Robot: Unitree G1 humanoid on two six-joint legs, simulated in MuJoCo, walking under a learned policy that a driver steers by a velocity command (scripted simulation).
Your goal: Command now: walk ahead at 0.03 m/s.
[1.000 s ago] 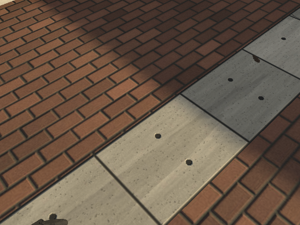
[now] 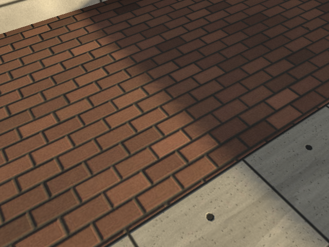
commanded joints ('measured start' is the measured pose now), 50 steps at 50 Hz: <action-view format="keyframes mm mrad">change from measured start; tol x16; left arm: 1 -4 122 29 -25 -3 -8 5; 28 -27 65 28 118 -30 -45 -1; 35 408 210 70 249 -16 -90 -31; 50 348 140 35 206 -27 -81 -4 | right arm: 1 -7 -98 -24 -19 5 -7 -6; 28 107 -194 -54 156 36 -37 -19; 50 -374 -66 -10 -80 43 -90 54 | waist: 1 5 -14 -65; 28 -31 183 132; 32 92 112 114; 34 142 -279 14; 38 47 -70 78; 50 70 -97 140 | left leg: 1 21 42 -43 -61 218 19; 20 30 46 -33 -99 165 14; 24 -51 67 -90 -150 -430 80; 27 -11 259 -367 -294 -582 190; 32 -219 190 -228 -199 -332 139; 34 -471 -14 51 341 -158 23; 37 -678 77 -93 705 -137 69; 50 -399 57 8 67 281 29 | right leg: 1 65 -42 45 -69 276 -36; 20 73 -10 14 -112 199 -26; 25 -112 42 -32 -11 -348 -60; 29 -173 4 -42 229 -182 -84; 32 158 34 -73 -64 -93 -112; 35 423 -366 681 -372 -239 -317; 42 328 -199 172 -384 291 -191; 50 241 -211 94 -431 323 -188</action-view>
